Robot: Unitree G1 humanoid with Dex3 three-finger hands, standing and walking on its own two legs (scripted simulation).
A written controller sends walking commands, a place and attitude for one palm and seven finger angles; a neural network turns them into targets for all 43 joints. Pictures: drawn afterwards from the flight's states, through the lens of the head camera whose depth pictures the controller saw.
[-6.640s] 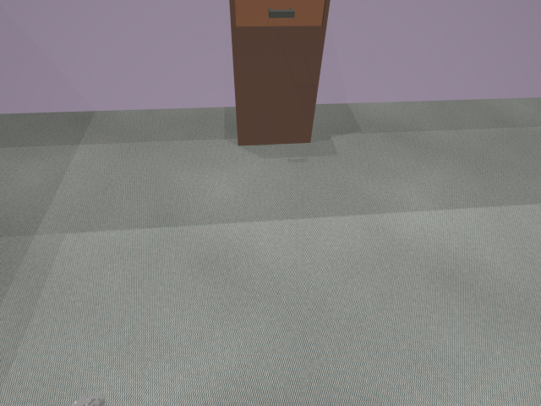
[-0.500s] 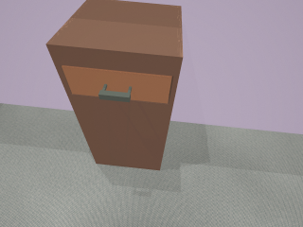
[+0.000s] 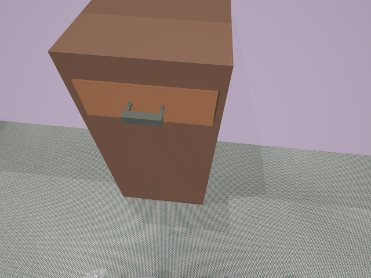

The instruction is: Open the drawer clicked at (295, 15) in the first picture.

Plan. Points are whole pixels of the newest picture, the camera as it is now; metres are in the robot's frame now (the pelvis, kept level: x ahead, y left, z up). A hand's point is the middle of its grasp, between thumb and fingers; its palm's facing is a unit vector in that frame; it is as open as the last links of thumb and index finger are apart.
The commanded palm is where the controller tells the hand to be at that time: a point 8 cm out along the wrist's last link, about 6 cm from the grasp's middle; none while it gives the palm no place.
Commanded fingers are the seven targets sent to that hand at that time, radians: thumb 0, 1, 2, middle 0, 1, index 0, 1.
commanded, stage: come to a stop and stand still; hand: left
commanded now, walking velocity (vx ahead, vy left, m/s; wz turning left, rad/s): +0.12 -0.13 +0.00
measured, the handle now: (144, 112) +0.53 +0.15 -0.01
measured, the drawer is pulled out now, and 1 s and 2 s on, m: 0.00 0.00 0.00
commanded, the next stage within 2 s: look again from close up in 1.24 s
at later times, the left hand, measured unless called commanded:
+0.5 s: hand out of the picture +0.00 +0.17 -0.16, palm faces -0.02 -0.98 -0.21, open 7.4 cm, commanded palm none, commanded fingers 0.00 0.90 0.90 -0.20 -0.30 -0.20 -0.30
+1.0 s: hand out of the picture -0.03 +0.11 -0.17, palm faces +0.04 -0.99 -0.16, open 7.4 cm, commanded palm none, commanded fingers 0.00 0.90 0.90 -0.20 -0.30 -0.20 -0.30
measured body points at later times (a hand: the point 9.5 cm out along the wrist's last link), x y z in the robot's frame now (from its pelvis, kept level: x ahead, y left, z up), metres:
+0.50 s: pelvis -0.02 -0.01 +0.01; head -0.01 -0.02 +0.46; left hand +0.00 +0.22 -0.15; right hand -0.03 -0.23 -0.16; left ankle -0.01 +0.12 -0.73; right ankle -0.05 -0.12 -0.73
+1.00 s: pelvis -0.01 -0.04 +0.01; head +0.00 -0.05 +0.46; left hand -0.03 +0.16 -0.15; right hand -0.04 -0.25 -0.16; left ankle -0.01 +0.12 -0.73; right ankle -0.05 -0.12 -0.73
